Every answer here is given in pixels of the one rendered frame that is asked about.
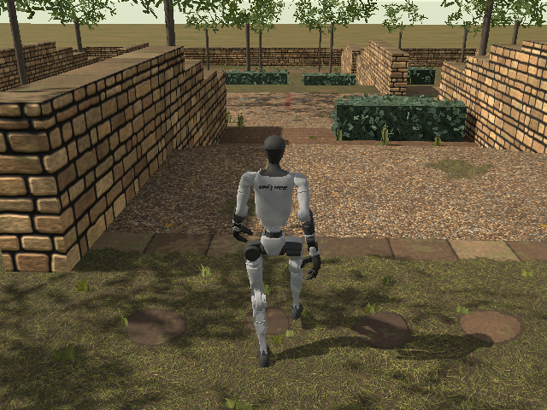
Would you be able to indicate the robot left upper arm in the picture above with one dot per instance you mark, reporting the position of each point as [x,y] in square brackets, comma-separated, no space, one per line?
[246,181]

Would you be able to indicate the robot right upper arm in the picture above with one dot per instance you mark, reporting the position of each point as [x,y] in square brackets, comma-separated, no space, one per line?
[301,182]

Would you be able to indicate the robot right forearm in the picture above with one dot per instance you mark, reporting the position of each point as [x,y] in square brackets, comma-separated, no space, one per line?
[310,236]

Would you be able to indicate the left robot hand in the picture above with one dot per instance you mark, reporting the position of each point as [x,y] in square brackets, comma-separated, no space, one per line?
[244,230]

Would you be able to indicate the robot left thigh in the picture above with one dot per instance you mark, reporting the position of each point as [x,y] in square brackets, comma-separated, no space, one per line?
[253,261]

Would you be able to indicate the robot left forearm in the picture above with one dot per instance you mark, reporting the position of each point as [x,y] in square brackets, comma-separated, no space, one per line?
[237,221]

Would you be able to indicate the robot left foot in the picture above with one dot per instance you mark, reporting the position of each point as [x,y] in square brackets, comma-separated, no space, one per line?
[264,358]

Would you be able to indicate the right robot hand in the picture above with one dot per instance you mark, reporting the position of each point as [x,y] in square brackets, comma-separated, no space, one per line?
[316,265]

